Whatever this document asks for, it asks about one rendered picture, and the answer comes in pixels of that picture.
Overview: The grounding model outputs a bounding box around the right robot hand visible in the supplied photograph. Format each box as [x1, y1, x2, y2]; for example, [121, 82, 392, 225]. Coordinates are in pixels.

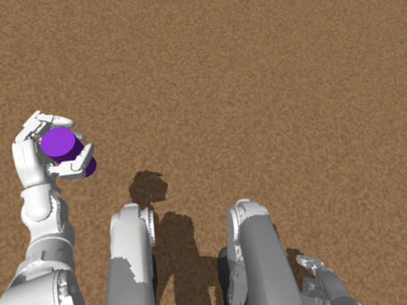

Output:
[296, 255, 350, 305]

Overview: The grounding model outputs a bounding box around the right robot foot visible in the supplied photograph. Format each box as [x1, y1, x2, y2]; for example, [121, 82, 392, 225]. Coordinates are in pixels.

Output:
[217, 247, 245, 305]

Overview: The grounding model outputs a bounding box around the can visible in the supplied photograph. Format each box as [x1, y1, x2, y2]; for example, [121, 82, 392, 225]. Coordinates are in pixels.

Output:
[41, 127, 97, 179]

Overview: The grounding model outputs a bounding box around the left robot arm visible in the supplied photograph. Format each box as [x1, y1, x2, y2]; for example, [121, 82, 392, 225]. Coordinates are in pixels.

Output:
[0, 183, 85, 305]

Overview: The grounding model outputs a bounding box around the left robot hand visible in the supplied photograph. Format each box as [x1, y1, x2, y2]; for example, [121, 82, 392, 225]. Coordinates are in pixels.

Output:
[12, 111, 94, 189]

